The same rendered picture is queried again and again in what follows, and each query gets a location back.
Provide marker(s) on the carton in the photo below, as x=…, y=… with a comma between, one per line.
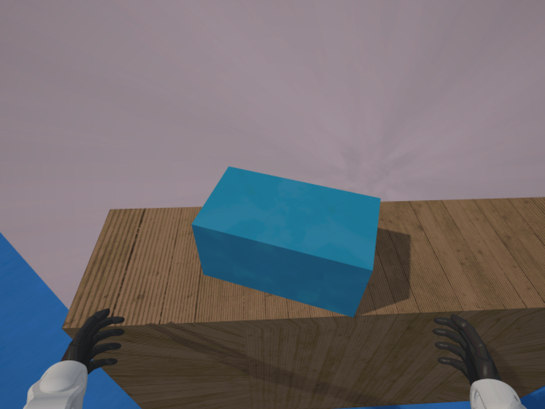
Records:
x=297, y=240

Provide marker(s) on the left robot forearm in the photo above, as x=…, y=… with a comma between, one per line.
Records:
x=62, y=386

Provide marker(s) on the robot left hand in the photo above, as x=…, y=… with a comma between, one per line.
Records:
x=83, y=347

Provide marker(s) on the robot right hand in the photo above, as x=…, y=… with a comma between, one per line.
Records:
x=477, y=362

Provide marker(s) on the right robot forearm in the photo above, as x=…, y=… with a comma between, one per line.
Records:
x=493, y=394

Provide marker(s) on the pedestal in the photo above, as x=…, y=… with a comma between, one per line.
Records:
x=192, y=341

